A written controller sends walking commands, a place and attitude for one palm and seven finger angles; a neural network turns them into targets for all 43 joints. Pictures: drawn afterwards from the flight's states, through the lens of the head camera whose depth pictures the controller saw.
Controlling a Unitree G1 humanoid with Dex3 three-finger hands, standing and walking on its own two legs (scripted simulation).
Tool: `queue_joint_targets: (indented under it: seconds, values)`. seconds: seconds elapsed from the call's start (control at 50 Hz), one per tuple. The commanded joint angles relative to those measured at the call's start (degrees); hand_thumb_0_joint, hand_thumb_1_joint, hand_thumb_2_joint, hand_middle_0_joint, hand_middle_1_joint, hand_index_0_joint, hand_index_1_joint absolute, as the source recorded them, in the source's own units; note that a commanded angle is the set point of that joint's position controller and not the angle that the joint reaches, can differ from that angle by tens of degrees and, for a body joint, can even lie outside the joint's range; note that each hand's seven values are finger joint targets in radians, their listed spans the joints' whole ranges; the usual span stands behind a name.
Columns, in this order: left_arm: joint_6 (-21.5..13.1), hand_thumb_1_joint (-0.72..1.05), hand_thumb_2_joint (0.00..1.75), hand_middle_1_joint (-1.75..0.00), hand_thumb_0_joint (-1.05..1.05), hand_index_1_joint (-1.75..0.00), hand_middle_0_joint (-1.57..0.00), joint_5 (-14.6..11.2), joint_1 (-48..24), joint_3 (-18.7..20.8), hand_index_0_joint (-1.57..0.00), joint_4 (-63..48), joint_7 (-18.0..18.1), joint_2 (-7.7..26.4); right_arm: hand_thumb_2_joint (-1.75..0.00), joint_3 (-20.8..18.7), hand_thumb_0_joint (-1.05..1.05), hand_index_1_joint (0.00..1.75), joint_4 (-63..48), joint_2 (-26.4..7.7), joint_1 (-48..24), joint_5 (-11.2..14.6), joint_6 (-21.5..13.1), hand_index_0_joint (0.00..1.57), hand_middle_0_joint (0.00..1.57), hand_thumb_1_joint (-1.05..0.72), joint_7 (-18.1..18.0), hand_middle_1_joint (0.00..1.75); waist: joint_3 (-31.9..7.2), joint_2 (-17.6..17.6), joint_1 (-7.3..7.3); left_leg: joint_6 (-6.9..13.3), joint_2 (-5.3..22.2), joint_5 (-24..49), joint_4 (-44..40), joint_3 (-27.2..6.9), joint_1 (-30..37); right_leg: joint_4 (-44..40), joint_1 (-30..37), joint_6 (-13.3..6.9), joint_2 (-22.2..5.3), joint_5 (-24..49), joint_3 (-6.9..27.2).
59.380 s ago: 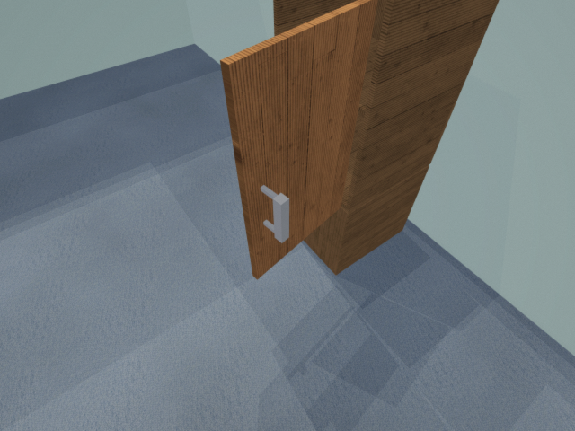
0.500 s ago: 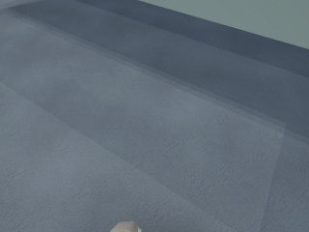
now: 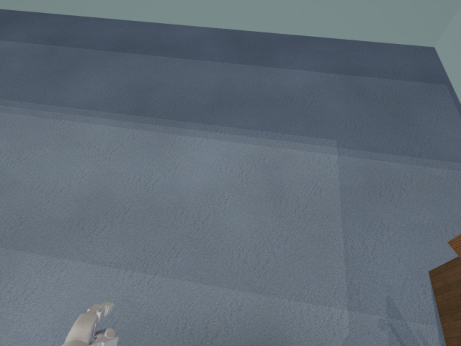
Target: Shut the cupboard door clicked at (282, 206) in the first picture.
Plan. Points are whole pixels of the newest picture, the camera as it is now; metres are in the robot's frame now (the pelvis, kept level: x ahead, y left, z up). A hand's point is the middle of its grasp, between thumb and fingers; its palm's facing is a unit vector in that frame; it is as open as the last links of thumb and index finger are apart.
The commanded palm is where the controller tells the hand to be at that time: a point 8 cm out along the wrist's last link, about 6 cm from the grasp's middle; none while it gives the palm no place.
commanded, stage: turn to face it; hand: left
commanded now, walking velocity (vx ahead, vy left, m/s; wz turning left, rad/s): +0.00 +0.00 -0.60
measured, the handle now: out of the picture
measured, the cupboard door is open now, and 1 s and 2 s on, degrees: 29 29 29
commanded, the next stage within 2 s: take the last steps up to it in 1.92 s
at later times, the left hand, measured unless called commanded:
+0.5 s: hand (134, 326) +0.17 +0.21 -0.17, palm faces -0.26 -0.95 -0.18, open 7.4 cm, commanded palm none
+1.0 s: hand (186, 291) +0.23 +0.11 -0.15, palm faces -0.56 -0.79 -0.25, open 7.4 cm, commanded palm none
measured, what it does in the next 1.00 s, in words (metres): steps on the spot, turning right: left foot, then right foot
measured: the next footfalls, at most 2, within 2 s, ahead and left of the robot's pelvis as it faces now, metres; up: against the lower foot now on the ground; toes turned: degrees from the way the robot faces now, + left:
left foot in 0.36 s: +0.10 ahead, +0.13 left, +0.00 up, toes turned -8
right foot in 0.76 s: +0.00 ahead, -0.12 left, +0.00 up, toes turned -31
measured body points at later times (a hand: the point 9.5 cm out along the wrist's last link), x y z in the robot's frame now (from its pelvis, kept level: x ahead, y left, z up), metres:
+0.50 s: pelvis +0.03 +0.03 +0.01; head +0.10 +0.05 +0.46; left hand +0.18 +0.26 -0.15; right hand +0.04 -0.24 -0.11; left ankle +0.06 +0.13 -0.73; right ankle -0.05 -0.09 -0.65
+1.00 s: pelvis +0.04 -0.01 +0.01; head +0.09 -0.05 +0.46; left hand +0.26 +0.15 -0.13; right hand -0.04 -0.28 -0.13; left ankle +0.12 +0.11 -0.68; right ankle -0.04 -0.10 -0.73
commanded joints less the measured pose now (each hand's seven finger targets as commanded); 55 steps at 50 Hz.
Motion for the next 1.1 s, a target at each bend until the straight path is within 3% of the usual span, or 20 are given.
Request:
queue_joint_targets:
  seconds: [0.0,0.1,0.22,0.28,0.3,0.32,0.34,0.38,0.46,0.6,0.68,0.7,0.72,0.74,0.78,0.84,0.98,1.04,1.06,1.08]
  values:
    - [-2.29,0.9,0.9,-0.3,0.0,-0.3,-0.2,-0.23,15.48,3.12,-0.2,0.46,2.34,13.61,-0.9,-1.54,0.0,0.3,-8.28,-7.43,-5.98,0.51,-0.07,0.2,0.2,-0.9,-1.15,0.3,-11.65,-14.64,7.29,-1.57,-4.25,-15.31,31.15,-11.59,-22.8,-9.3,20.73,-13.43,-22.03,52.71,24.75]
    - [-1.98,0.9,0.9,-0.3,0.0,-0.3,-0.2,0.36,2.71,2.03,-0.2,-3.83,3.04,8.03,-0.9,-1.45,0.0,0.3,-5.31,-6.74,-3.74,0.41,0.38,0.2,0.2,-0.9,-0.7,0.3,-9.39,-10.33,1.06,-2.56,-3.46,-2.28,28.13,-13.13,-17.31,-10.82,8.84,-10.44,-11.97,29.91,15.5]
    - [-1.75,0.9,0.9,-0.3,0.0,-0.3,-0.2,0.87,2.87,2.75,-0.2,-3.9,2.3,8.99,-0.9,-1.46,0.0,0.3,-6.27,-5.55,-2.73,0.63,-0.19,0.2,0.2,-0.9,-0.59,0.3,-8.23,-10.4,0.92,-2.11,-6.6,-1.41,11.43,-11.41,-11.4,-11.34,4.37,-10.59,-10.4,19.77,20.28]
    - [-1.24,0.9,0.9,-0.3,0.0,-0.3,-0.2,0.28,1.96,2.81,-0.2,-3.66,2.09,8.18,-0.9,-1.47,0.0,0.3,-5.32,-5.95,1.04,0.81,-1.08,0.2,0.2,-0.9,-1.19,0.3,-8.8,-10.36,-0.81,-1.45,-8.3,6.35,-3.62,-10.79,-1.79,-6.94,0.05,-7.44,-7.85,19.58,21.85]
    - [-1.05,0.9,0.9,-0.3,0.0,-0.3,-0.2,-0.04,1.47,2.49,-0.2,-3.8,2.04,6.47,-0.9,-1.69,0.0,0.3,-4.59,-7.21,3.6,0.79,-1.67,0.2,0.2,-0.9,-1.27,0.3,-10.34,-6.5,-2.07,-0.79,-6.2,10.69,-12.21,-12.87,4.65,-2.72,-3.22,-4.81,-5.06,15.43,19.89]
    - [-0.64,0.9,0.9,-0.3,0.0,-0.3,-0.2,-0.64,3.72,1.94,-0.2,-4.76,1.69,2.98,-0.9,-2.41,0.0,0.3,-4.66,-12.55,4.87,-0.12,-2.38,0.2,0.2,-0.9,-1.51,0.3,-11.81,8.39,-1.65,3.62,6.23,15.47,-18.14,-25.64,11.33,7.03,-11.74,-1.11,2.94,-0.49,13.05]
    - [-0.86,0.9,0.9,-0.3,0.0,-0.3,-0.2,-0.52,4.29,1.47,-0.2,-5.73,1.27,1.9,-0.9,-2.96,0.0,0.3,-5.49,-16.13,5.37,-0.39,-2.13,0.2,0.2,-0.9,-1.67,0.3,-11.71,17.21,-1.59,10.52,18.15,23.69,-19.52,-34.53,10.95,20.59,-16.23,1.14,4.82,-21.67,5.48]
    - [-0.58,0.9,0.9,-0.3,0.0,-0.3,-0.2,0.29,1.86,2.25,-0.2,-4.21,0.76,3.83,-0.9,-2.23,0.0,0.3,-5.86,-13.05,2.38,-0.78,-2.27,0.2,0.2,-0.9,-2.17,0.3,-8.95,12.06,-0.72,12.24,15.59,28.59,-18.47,-30.09,4.69,34.33,-16.32,2.23,1.39,-18.0,7.59]
    - [0.06,0.9,0.9,-0.3,0.0,-0.3,-0.2,-0.06,1.76,1.56,-0.2,-3.32,-0.38,1.52,-0.9,-1.63,0.0,0.3,-5.91,-10.64,0.18,-0.68,-2.07,0.2,0.2,-0.9,-2.11,0.3,-7.68,8.39,0.18,10.03,9.62,36.41,-15.07,-14.94,7.47,29.57,-14.69,3.37,-0.34,-12.17,3.03]
    - [-0.24,0.9,0.9,-0.3,0.0,-0.3,-0.2,0.07,-0.68,0.91,-0.2,-3.77,-0.48,0.56,-0.9,-2.82,0.0,0.3,-3.46,-11.93,3.11,-0.5,-1.6,0.2,0.2,-0.9,-1.34,0.3,-9.06,11.43,-1.59,9.51,11.26,38.14,-12.22,-8.82,10.48,13.65,-8.68,2.38,0.51,-10.38,-1.55]
    - [-1.01,0.9,0.9,-0.3,0.0,-0.3,-0.2,0.1,3.35,1.07,-0.2,-2.54,-0.13,1.96,-0.9,-3.44,0.0,0.3,-3.2,-12.9,1.12,-0.18,-1.2,0.2,0.2,-0.9,-0.88,0.3,-9.41,9.01,1.05,5.51,10.47,33.08,-5.18,-5.38,5.29,-3.6,3.11,0.39,1.96,0.72,-3.39]
    - [-1.46,0.9,0.9,-0.3,0.0,-0.3,-0.2,0.31,7.57,1.56,-0.2,-1.4,0.25,4.39,-0.9,-3.51,0.0,0.3,-3.59,-12.1,0.62,0.22,-1.11,0.2,0.2,-0.9,-0.5,0.3,-10.41,4.02,3.25,2.89,8.28,27.05,1.79,-3.67,-0.67,-10.22,11.76,-1.04,-0.46,8.12,0.08]
    - [-2.22,0.9,0.9,-0.3,0.0,-0.3,-0.2,0.8,11.63,2.68,-0.2,-0.22,1.0,10.57,-0.9,-2.47,0.0,0.3,-5.74,-7.61,-0.84,0.59,-0.99,0.2,0.2,-0.9,-0.22,0.3,-11.81,-13.7,5.45,-0.84,0.7,1.5,14.75,0.11,-15.43,-13.44,22.75,-6.12,-14.33,25.54,17.49]
    - [-2.24,0.9,0.9,-0.3,0.0,-0.3,-0.2,-0.03,13.92,2.89,-0.2,0.72,1.7,13.26,-0.9,-1.72,0.0,0.3,-7.86,-7.02,-4.2,0.59,-0.37,0.2,0.2,-0.9,-0.63,0.3,-10.81,-16.83,6.55,-1.99,-4.0,-15.95,25.35,-6.1,-21.91,-12.45,19.04,-12.12,-21.68,41.43,24.67]
    - [-2.05,0.9,0.9,-0.3,0.0,-0.3,-0.2,0.07,9.78,2.97,-0.2,-0.39,2.74,11.41,-0.9,-1.65,0.0,0.3,-7.46,-7.31,-5.87,0.57,0.09,0.2,0.2,-0.9,-1.45,0.3,-8.04,-18.43,4.74,-1.75,-2.97,-11.06,32.87,-13.87,-26.31,-13.41,14.89,-13.58,-18.39,32.32,25.16]
    - [-2.14,0.9,0.9,-0.3,0.0,-0.3,-0.2,0.16,3.47,1.93,-0.2,-2.75,2.89,7.73,-0.9,-1.42,0.0,0.3,-5.21,-7.04,-3.3,0.26,-0.05,0.2,0.2,-0.9,-0.76,0.3,-9.17,-11.06,1.26,-2.79,-2.71,-2.76,27.7,-12.63,-20.41,-10.61,11.33,-10.76,-12.26,32.62,15.4]
    - [-1.79,0.9,0.9,-0.3,0.0,-0.3,-0.2,0.55,3.93,2.65,-0.2,-2.5,2.36,9.18,-0.9,-1.29,0.0,0.3,-6.23,-6.11,-3.46,0.77,-0.44,0.2,0.2,-0.9,-0.77,0.3,-8.7,-11.58,1.55,-2.52,-6.9,-0.95,8.82,-10.71,-12.04,-9.54,7.14,-10.48,-10.27,27.78,19.93]
    - [-1.32,0.9,0.9,-0.3,0.0,-0.3,-0.2,0.01,1.11,2.71,-0.2,-2.82,2.36,8.37,-0.9,-1.39,0.0,0.3,-4.63,-6.77,2.69,0.84,-1.21,0.2,0.2,-0.9,-1.17,0.3,-9.72,-10.48,-1.78,-1.92,-7.5,9.93,-7.26,-10.46,-0.68,-4.6,1.63,-6.54,-7.58,22.96,20.28]
    - [-1.0,0.9,0.9,-0.3,0.0,-0.3,-0.2,-0.43,1.69,2.21,-0.2,-3.38,2.2,5.9,-0.9,-1.78,0.0,0.3,-4.11,-9.36,4.44,0.46,-1.85,0.2,0.2,-0.9,-1.34,0.3,-10.91,-3.13,-2.06,-0.32,-2.63,13.84,-15.14,-15.12,6.21,0.41,-3.69,-3.51,-2.96,14.88,16.98]
    - [-0.69,0.9,0.9,-0.3,0.0,-0.3,-0.2,-0.88,4.6,1.51,-0.2,-4.12,1.63,2.25,-0.9,-2.76,0.0,0.3,-4.45,-15.24,5.26,-0.44,-2.14,0.2,0.2,-0.9,-1.37,0.3,-12.07,13.98,-1.42,5.8,11.75,22.84,-17.51,-29.71,12.23,12.38,-13.45,0.12,5.04,-8.82,9.21]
